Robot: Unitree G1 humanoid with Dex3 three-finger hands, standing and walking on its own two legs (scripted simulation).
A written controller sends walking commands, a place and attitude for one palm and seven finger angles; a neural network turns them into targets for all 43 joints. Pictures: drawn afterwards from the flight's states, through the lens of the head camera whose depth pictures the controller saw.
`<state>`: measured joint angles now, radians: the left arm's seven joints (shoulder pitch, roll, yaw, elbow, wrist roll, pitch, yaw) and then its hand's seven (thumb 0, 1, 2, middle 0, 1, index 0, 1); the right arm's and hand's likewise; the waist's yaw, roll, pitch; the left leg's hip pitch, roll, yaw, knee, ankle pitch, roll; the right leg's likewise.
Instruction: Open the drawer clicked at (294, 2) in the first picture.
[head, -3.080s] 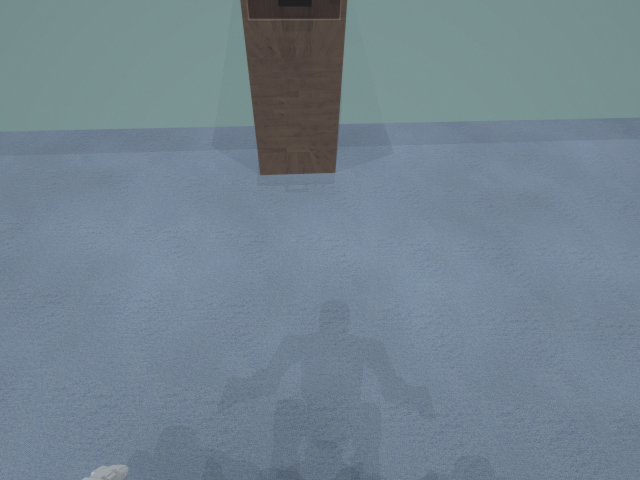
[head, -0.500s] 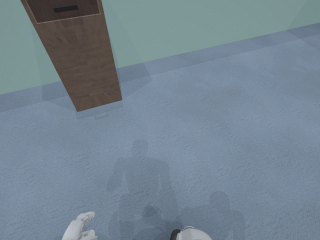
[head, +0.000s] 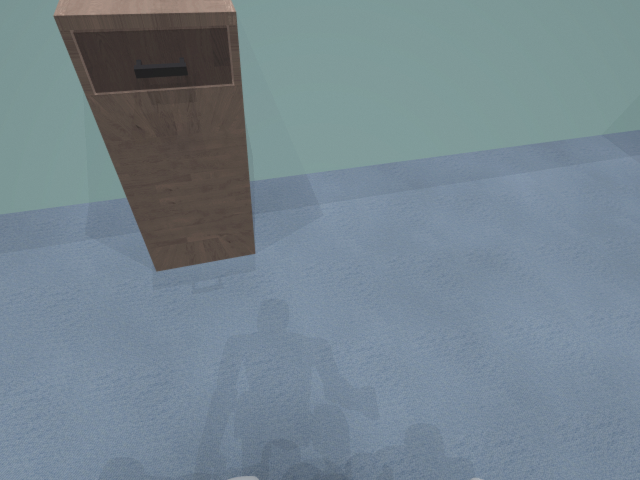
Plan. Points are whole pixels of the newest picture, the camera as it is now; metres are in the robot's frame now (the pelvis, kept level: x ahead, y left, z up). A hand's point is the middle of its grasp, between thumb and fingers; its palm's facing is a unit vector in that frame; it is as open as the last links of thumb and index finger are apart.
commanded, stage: walk to a spot facing it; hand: left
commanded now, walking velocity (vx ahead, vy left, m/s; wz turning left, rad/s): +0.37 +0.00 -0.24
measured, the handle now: (161, 66) +0.93 +0.47 +0.03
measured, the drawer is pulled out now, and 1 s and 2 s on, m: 0.00 0.00 0.00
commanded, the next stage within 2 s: turn to face it in 0.32 s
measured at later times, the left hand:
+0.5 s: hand (257, 358) +0.33 +0.13 -0.16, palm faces -0.17 -0.95 -0.26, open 7.4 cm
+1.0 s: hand (239, 350) +0.35 +0.17 -0.18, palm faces +0.12 -0.97 -0.20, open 7.4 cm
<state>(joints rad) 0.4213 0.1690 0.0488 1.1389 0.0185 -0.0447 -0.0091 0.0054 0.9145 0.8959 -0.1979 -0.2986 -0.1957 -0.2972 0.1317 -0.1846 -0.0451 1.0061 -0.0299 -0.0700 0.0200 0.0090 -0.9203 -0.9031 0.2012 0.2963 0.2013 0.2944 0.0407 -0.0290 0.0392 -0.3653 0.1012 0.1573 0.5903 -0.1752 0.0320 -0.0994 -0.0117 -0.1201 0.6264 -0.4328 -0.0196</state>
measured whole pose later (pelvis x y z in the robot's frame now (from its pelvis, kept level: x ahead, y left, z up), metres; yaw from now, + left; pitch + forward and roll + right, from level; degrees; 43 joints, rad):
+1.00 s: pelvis +0.29 -0.04 +0.00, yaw +5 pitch +0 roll -1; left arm 0.17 0.24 0.08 0.96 0.02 0.05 0.01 0.01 0.92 0.90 -0.20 -0.30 -0.20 -0.30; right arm 0.17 -0.21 -0.05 0.92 -0.02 0.01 0.00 0.01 -0.91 -0.90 0.20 0.30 0.20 0.29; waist -0.02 -0.04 0.08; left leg -0.39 0.03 0.11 0.63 -0.24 0.06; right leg -0.44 -0.10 -0.10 1.12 -0.48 0.07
